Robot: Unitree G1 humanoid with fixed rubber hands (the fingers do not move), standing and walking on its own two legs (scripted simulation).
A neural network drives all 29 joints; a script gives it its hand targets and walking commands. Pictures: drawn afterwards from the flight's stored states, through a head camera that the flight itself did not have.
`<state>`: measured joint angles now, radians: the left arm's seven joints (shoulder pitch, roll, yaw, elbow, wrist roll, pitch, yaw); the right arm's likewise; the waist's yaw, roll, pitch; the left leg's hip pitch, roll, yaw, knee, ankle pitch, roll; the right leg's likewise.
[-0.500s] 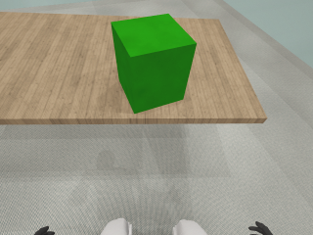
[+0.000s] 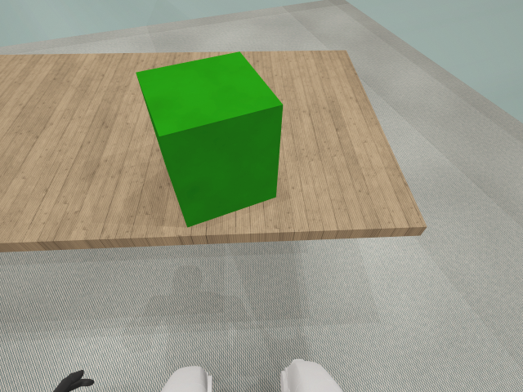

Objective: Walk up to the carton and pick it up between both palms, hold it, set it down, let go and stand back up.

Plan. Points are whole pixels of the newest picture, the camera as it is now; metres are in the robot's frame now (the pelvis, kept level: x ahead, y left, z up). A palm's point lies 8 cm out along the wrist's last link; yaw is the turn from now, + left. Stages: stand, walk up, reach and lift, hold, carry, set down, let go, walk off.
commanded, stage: walk up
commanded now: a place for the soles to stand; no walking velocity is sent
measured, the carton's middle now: (213, 141) +0.57 +0.10 +0.03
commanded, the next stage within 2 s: stand in 1.26 s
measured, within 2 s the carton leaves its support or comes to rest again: neither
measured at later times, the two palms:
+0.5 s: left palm out of the picture +0.13 +0.35 -0.10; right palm out of the picture +0.09 -0.26 -0.10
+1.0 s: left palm (43, 386) +0.15 +0.34 -0.10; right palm (432, 391) +0.13 -0.27 -0.11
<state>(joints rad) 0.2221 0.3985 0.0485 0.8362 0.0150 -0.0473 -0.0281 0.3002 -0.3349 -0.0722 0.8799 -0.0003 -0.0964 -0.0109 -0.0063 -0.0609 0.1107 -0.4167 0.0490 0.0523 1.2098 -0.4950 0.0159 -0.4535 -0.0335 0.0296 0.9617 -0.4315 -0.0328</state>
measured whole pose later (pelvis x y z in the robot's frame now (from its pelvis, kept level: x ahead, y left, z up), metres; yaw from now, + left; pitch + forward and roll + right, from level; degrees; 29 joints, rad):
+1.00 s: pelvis +0.06 +0.03 +0.00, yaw +0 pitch -2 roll +1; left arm 0.22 0.39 0.05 0.84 0.02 -0.04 0.00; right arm 0.19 -0.34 -0.07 0.95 0.00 -0.08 -0.01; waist -0.01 -0.03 0.11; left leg -0.46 0.05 0.05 0.88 -0.38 -0.01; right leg -0.42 -0.02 0.02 0.93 -0.48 -0.01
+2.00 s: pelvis +0.05 +0.03 +0.00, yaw +0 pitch -3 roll +1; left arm 0.06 0.39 0.05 0.57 0.03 0.40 0.05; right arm 0.00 -0.33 -0.15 1.02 -0.01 -0.17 0.07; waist -0.01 -0.03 0.11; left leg -0.46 0.04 0.05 0.88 -0.37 -0.02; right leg -0.42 -0.03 0.02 0.93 -0.47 0.01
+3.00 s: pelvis +0.01 +0.02 +0.02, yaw -2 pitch -3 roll +3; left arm 0.09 0.12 0.02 0.30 0.03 0.23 0.25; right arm 0.12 -0.34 -0.07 0.63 0.11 -0.17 0.26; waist -0.01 -0.06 0.05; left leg -0.41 0.03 0.04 0.69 -0.32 -0.03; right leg -0.41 -0.03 0.02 0.78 -0.32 -0.02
